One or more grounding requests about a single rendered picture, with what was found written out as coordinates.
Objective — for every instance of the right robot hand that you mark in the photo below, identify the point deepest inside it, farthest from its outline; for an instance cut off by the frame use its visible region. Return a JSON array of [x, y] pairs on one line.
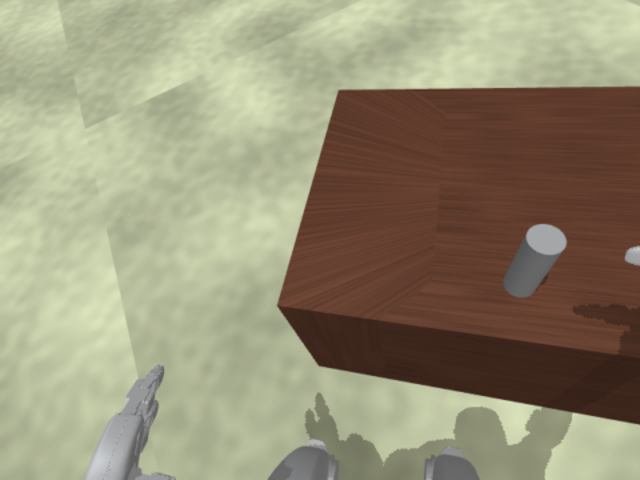
[[632, 255]]

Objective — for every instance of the can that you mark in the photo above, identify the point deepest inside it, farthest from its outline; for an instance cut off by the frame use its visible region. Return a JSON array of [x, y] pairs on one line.
[[539, 250]]

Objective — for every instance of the left robot hand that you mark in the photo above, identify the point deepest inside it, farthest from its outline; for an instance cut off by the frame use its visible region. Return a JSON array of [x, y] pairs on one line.
[[116, 456]]

